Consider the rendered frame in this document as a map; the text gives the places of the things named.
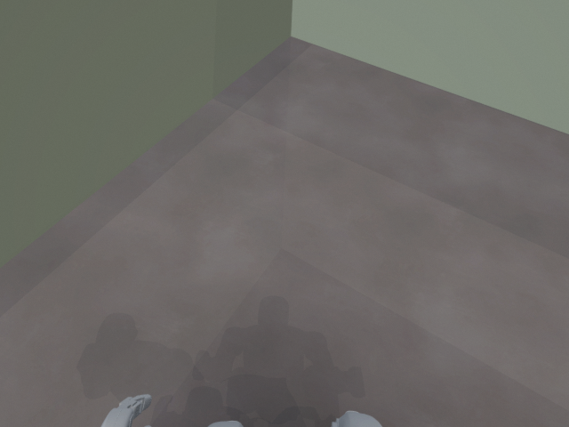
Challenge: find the robot left hand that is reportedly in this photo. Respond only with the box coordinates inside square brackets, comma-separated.
[101, 394, 152, 427]

